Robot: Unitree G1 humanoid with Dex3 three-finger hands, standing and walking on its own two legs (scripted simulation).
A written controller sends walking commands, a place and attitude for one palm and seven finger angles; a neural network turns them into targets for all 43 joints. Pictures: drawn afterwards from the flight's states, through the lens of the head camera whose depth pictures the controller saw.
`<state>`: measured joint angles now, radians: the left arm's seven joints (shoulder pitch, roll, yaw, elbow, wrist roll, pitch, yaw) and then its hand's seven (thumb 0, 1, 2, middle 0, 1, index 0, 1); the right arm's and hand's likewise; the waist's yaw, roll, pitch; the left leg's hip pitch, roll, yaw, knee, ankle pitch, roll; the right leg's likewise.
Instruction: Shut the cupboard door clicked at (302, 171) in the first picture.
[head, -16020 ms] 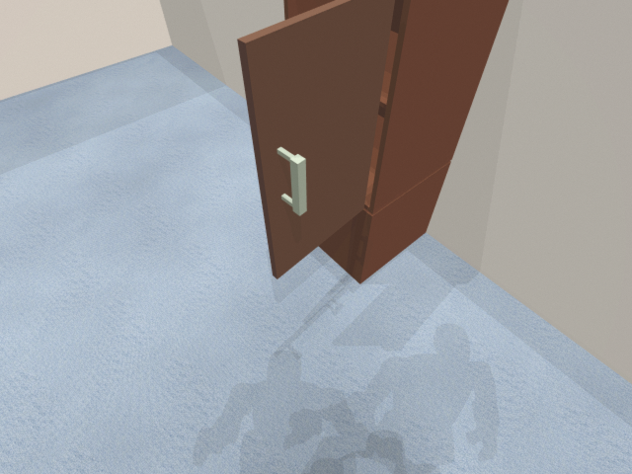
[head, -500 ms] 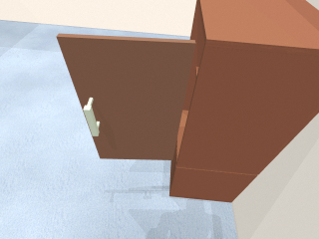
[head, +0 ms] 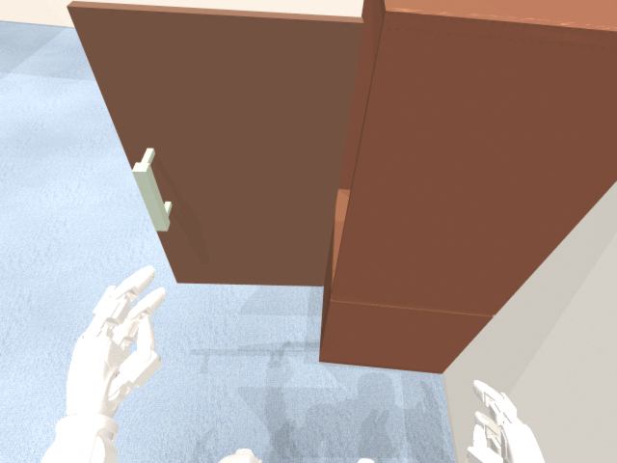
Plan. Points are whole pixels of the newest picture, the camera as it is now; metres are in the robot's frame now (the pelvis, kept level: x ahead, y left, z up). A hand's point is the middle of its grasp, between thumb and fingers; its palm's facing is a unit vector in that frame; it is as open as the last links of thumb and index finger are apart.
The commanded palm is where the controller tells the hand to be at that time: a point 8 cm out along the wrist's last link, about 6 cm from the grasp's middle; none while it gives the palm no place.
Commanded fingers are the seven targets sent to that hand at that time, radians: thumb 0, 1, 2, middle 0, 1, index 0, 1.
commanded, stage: raise the hand and make a fist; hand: left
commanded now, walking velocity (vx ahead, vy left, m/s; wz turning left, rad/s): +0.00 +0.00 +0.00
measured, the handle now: (156, 190) +0.52 +0.27 +0.03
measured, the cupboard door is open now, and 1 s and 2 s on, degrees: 95 95 95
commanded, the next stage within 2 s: bring the fist close to the handle in 1.64 s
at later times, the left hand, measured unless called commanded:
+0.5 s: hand (168, 388) +0.22 +0.18 +0.01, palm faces +0.00 -1.00 -0.02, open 4.4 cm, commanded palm +0.17 +0.23 +0.01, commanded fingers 0.00 0.90 0.90 -0.92 -1.08 -0.92 -1.08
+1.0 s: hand (146, 378) +0.22 +0.20 +0.03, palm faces +0.02 -1.00 -0.02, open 3.1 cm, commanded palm +0.20 +0.25 +0.03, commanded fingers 0.00 0.90 0.90 -1.30 -1.50 -1.30 -1.50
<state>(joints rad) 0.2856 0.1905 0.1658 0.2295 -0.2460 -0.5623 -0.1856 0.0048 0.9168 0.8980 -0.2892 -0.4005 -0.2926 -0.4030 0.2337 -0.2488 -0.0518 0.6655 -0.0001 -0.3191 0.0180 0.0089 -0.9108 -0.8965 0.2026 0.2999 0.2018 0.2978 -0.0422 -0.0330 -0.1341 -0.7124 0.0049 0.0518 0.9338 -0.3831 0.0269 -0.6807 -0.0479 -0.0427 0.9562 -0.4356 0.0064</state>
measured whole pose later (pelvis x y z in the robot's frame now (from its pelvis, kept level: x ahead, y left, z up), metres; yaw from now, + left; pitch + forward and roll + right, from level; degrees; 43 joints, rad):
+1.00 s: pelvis +0.01 +0.01 -0.03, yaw +0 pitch +14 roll -4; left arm 0.45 0.24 0.13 -0.11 -0.28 -0.37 -0.21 0.01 0.90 0.90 -1.19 -1.38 -1.20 -1.38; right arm 0.24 -0.22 0.02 0.46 0.02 -0.18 -0.05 0.01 -0.90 -0.90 0.20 0.30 0.20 0.30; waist 0.00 0.03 -0.15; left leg -0.91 0.03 -0.01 1.17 -0.50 0.03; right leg -0.82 -0.02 -0.10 1.11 -0.52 0.00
